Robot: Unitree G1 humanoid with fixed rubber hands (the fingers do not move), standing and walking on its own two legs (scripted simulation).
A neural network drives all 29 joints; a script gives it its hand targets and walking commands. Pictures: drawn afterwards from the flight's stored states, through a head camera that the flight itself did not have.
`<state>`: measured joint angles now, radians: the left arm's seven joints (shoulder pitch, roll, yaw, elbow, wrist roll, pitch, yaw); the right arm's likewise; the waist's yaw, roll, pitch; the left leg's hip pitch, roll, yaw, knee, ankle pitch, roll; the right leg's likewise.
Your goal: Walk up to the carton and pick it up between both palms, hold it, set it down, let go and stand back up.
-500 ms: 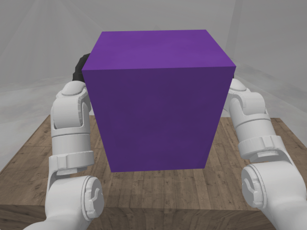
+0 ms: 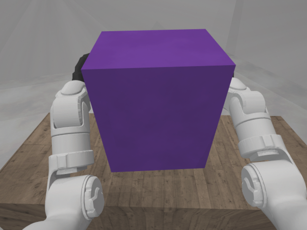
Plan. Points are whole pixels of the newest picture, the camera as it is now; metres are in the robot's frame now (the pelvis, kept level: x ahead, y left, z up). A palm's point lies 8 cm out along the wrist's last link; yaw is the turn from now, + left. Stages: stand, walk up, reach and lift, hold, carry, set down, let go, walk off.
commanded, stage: hold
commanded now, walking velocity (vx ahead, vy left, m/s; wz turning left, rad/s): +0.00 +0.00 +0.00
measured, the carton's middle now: (156, 103) +0.37 +0.01 +0.22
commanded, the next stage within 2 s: set down in 1.46 s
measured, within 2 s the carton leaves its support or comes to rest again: neither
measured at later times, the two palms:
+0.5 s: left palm (82, 87) +0.36 +0.18 +0.28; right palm (224, 84) +0.38 -0.16 +0.27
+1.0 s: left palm (81, 86) +0.36 +0.18 +0.28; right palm (224, 83) +0.38 -0.16 +0.27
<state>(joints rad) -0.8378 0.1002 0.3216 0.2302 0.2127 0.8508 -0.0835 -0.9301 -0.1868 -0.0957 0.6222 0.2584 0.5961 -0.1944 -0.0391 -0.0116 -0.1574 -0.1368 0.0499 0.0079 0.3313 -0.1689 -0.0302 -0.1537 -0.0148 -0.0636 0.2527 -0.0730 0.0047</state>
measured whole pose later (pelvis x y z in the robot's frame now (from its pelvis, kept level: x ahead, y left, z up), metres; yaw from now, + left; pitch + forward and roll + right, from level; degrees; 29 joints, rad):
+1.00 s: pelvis +0.00 +0.00 +0.00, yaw +0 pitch -2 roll -1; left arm -0.84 0.10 0.32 0.24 0.22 0.86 -0.09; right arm -0.94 -0.19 -0.10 0.62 0.23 0.62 -0.18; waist -0.04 -0.01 -0.16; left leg -0.13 0.05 0.00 0.33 -0.17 -0.03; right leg -0.15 -0.01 -0.06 0.25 -0.07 0.00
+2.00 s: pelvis +0.00 +0.00 +0.00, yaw +0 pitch -5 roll -1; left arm -0.82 0.10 0.35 0.24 0.28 0.66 -0.16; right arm -0.86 -0.12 -0.10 0.64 0.07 0.32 -0.15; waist -0.04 -0.06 -0.03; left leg -0.06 0.05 0.00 0.31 -0.17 -0.03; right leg -0.08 -0.01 -0.06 0.24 -0.08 0.00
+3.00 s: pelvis +0.01 +0.00 +0.00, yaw +0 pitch -4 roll -1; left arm -0.64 0.02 0.34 0.24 0.28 0.46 -0.15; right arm -0.65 -0.08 -0.10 0.64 0.01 0.09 -0.17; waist -0.07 -0.08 0.04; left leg -0.05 0.05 0.00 0.31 -0.18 -0.03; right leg -0.07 -0.01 -0.06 0.24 -0.09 0.01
